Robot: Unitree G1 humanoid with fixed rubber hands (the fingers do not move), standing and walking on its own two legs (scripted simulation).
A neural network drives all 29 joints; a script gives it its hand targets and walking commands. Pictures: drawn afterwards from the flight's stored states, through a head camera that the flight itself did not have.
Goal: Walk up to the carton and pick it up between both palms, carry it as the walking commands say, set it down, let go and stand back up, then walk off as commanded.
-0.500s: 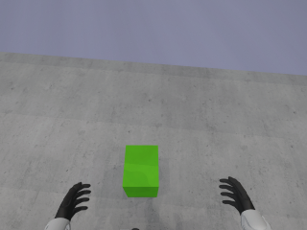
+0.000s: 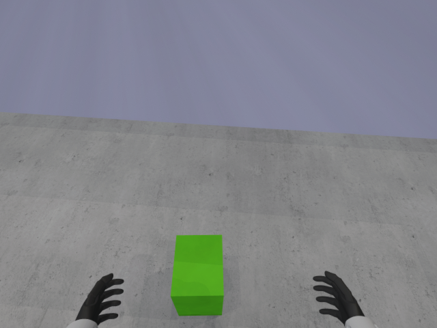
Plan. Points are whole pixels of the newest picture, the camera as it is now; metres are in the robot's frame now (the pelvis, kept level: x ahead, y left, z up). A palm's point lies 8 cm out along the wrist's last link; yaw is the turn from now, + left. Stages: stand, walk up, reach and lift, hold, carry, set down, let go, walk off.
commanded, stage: stand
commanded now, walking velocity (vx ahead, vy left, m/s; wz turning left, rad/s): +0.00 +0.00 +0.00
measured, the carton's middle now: (199, 276) +0.42 +0.07 -0.63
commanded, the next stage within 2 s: walk off in 1.82 s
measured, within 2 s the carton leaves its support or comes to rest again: neither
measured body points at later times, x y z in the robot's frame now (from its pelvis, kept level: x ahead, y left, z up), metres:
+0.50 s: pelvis +0.02 +0.01 +0.00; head +0.03 +0.03 +0.45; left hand +0.16 +0.30 -0.11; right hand +0.15 -0.29 -0.09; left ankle +0.01 +0.11 -0.74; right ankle -0.05 -0.10 -0.74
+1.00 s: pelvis +0.00 +0.02 +0.01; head +0.00 +0.04 +0.46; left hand +0.13 +0.32 -0.11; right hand +0.11 -0.29 -0.10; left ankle +0.01 +0.11 -0.74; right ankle -0.05 -0.10 -0.74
